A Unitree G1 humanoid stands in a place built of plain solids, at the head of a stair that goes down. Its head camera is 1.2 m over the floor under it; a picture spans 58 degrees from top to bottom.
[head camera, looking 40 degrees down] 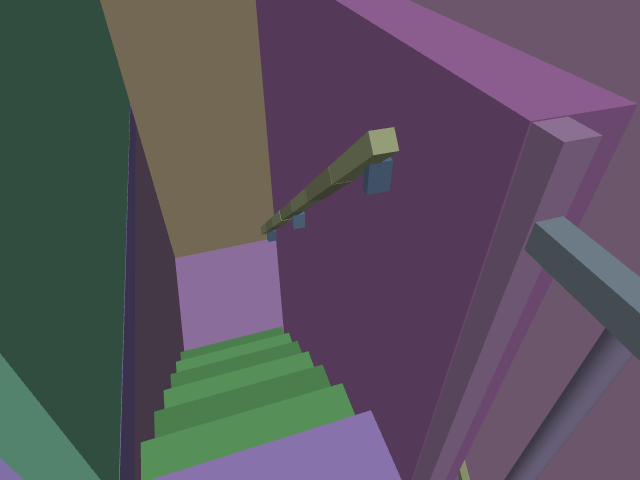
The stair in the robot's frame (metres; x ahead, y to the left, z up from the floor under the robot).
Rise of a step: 0.20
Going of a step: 0.22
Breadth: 0.70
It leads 18 degrees to the left of straight ahead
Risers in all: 7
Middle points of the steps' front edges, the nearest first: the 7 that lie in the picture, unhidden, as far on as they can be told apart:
0.55 0.18 0.00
0.76 0.25 -0.20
0.97 0.32 -0.40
1.19 0.39 -0.60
1.40 0.46 -0.81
1.61 0.53 -1.01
1.83 0.60 -1.21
